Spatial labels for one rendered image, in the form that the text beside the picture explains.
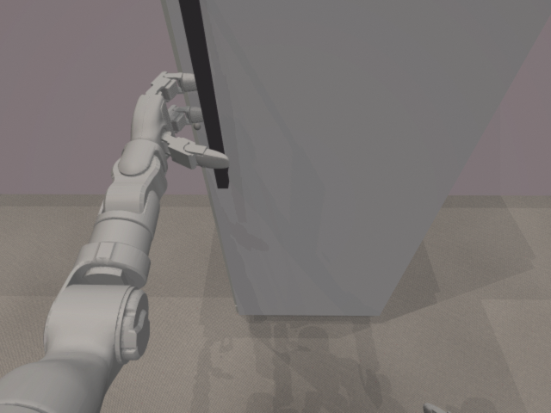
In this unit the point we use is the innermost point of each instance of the left robot upper arm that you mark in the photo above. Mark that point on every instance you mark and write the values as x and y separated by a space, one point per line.
92 332

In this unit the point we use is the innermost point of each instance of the handle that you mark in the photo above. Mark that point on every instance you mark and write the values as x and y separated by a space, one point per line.
194 30

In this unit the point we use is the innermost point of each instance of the fridge door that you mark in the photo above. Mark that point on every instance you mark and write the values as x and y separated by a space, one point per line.
346 124

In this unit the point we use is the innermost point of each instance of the left robot forearm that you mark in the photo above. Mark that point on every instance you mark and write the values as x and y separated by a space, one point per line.
118 249

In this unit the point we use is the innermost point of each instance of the robot left hand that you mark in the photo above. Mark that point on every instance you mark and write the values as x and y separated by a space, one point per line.
151 121

